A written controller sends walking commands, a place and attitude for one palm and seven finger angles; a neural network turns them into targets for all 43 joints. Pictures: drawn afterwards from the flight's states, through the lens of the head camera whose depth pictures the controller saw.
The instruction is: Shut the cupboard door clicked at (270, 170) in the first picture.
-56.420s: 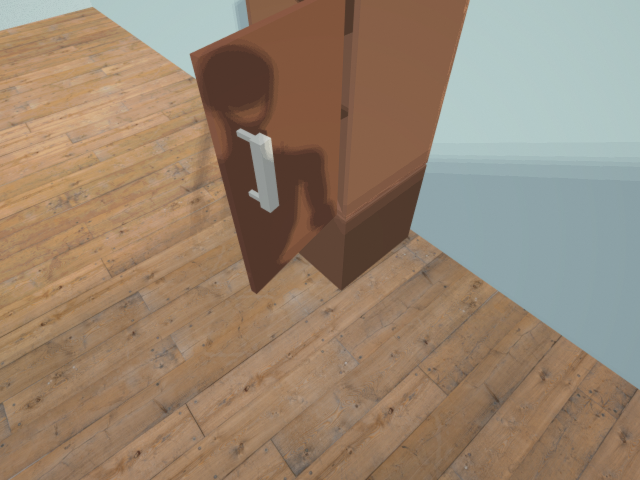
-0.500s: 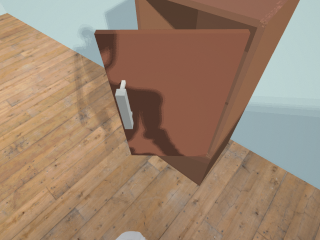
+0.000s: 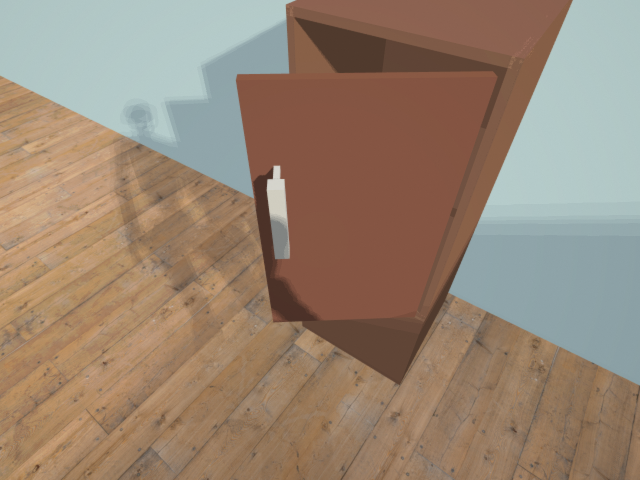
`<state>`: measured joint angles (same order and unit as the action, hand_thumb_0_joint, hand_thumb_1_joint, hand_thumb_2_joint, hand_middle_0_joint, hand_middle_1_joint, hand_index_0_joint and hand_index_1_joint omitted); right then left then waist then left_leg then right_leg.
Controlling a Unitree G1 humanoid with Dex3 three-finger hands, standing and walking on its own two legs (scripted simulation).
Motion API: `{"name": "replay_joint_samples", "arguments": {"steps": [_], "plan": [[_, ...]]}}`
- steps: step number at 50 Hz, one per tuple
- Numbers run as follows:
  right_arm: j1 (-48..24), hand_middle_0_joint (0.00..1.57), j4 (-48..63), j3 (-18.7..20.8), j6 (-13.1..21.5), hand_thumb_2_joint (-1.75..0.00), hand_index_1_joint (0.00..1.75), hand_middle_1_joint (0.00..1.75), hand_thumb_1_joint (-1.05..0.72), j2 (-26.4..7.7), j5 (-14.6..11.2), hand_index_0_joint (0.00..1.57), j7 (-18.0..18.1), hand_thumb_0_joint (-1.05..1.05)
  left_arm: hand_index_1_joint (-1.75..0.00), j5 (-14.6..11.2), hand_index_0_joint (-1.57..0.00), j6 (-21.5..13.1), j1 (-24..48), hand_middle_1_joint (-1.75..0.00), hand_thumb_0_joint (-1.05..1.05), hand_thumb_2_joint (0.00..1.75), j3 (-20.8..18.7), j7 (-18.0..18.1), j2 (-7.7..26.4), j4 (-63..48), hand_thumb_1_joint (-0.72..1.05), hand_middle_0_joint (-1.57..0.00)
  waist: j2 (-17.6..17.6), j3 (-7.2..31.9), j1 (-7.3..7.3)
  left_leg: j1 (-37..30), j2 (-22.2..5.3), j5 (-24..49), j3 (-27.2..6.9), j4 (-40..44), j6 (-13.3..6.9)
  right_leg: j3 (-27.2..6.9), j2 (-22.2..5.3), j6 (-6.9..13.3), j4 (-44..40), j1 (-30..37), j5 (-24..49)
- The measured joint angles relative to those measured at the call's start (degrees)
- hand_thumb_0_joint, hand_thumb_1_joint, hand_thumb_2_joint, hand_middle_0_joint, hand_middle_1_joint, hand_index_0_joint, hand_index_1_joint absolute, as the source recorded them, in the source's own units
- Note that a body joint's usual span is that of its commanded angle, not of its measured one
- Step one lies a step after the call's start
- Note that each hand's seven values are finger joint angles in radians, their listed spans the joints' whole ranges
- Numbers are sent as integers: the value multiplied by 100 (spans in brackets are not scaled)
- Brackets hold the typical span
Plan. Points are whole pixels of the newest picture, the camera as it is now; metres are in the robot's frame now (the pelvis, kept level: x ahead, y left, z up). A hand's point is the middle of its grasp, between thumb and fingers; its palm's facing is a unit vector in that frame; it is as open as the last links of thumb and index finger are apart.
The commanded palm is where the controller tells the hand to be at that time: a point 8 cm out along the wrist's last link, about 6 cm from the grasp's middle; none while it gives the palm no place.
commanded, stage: come to a stop and stand still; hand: left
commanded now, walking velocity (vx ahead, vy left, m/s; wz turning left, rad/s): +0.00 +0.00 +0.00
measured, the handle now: (279, 213) +0.50 +0.10 +0.04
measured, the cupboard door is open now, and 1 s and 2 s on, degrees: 37 37 37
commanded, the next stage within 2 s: look again from close up in 0.42 s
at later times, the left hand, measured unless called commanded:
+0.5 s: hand out of the picture -0.07 +0.19 -0.17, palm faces +0.04 -0.98 -0.17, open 7.4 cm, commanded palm none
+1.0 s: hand out of the picture +0.01 +0.18 -0.17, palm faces +0.03 -0.98 -0.20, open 7.4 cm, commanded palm none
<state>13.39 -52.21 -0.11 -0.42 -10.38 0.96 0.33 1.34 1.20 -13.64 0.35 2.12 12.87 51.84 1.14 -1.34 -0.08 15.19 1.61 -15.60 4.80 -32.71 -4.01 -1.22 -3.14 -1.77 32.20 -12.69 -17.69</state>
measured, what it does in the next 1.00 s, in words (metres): stands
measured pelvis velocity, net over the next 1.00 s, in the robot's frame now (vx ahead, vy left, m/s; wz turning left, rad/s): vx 0.01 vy -0.01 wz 0.04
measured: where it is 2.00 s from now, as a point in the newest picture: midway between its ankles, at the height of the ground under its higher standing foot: outside the picture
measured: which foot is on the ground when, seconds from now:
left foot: down 0.00-1.00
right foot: down 0.00-1.00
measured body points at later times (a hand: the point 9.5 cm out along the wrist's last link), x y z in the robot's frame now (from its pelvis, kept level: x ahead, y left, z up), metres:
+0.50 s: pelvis -0.02 +0.02 +0.01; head -0.01 +0.04 +0.46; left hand -0.07 +0.24 -0.16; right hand +0.02 -0.22 -0.14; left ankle +0.03 +0.07 -0.73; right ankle +0.00 -0.15 -0.73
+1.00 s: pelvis +0.01 -0.01 +0.01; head +0.01 +0.00 +0.46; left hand +0.01 +0.23 -0.15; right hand +0.06 -0.24 -0.14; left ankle +0.03 +0.07 -0.73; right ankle +0.00 -0.16 -0.73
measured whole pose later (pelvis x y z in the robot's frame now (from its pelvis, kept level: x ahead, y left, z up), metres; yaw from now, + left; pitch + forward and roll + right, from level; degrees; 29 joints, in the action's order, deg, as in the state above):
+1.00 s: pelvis +0.01 -0.01 +0.01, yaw +2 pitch -1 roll +0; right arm 12.7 -62.0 -0.4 1.3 -10.4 0.4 0.6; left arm 1.2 -1.0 -15.7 1.3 1.7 11.3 61.3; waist -1.6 -1.1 0.6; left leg 12.8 2.8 -11.0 2.7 -24.5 -3.5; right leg -4.4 -1.2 -2.3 25.3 -10.2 -14.4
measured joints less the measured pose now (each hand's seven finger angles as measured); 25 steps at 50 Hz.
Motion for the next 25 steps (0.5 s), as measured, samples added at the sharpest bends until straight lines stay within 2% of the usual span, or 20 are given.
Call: {"name": "replay_joint_samples", "arguments": {"steps": [5,14,25], "plan": [[182,20,-158,-15,-26,-90,30,30,-93,-67,37,21,-43,0,-30,25,-20,12,-52,-30,1,90,34,-47,-41,7,91,-20,-64,79,-36,105,92,271,-29,272,-82,-97,10,104,-177,-110,40],[375,20,-573,5,-65,-90,30,30,-91,-88,13,20,-30,0,-30,19,-20,-3,-472,-30,1,90,49,-63,-118,449,91,-20,-203,31,9,131,200,518,-106,560,-155,-291,78,184,-397,-120,120],[159,20,-830,-11,40,-90,30,30,-91,25,-48,20,-4,1,-30,15,-20,-90,-862,-30,1,90,108,-50,-203,1025,91,-20,-298,-31,133,-16,261,588,-104,754,-165,-397,67,109,-603,21,400]]}}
